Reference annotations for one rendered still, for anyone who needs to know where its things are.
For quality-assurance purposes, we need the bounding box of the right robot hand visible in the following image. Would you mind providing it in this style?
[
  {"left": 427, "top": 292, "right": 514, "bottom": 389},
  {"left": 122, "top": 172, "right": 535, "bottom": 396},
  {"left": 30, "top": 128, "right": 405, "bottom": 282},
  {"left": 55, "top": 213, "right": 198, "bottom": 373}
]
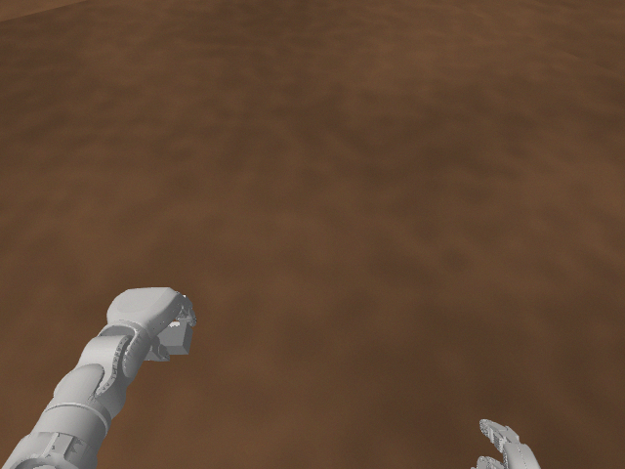
[{"left": 471, "top": 419, "right": 541, "bottom": 469}]

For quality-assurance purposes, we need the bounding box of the left robot hand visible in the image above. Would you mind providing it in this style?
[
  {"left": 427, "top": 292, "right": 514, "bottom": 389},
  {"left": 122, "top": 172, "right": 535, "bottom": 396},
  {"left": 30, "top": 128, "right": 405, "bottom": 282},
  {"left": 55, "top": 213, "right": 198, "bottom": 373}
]
[{"left": 106, "top": 287, "right": 196, "bottom": 362}]

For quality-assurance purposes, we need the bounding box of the small box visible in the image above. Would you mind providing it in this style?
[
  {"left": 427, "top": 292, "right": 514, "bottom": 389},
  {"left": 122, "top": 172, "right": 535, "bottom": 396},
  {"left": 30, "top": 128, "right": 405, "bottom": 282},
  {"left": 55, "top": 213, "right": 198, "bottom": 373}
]
[{"left": 157, "top": 321, "right": 193, "bottom": 355}]

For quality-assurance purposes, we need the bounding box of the left robot arm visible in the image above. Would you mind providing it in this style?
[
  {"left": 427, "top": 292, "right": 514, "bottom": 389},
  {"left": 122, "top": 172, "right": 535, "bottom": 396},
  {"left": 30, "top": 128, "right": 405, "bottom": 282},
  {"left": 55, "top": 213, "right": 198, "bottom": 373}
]
[{"left": 1, "top": 320, "right": 151, "bottom": 469}]

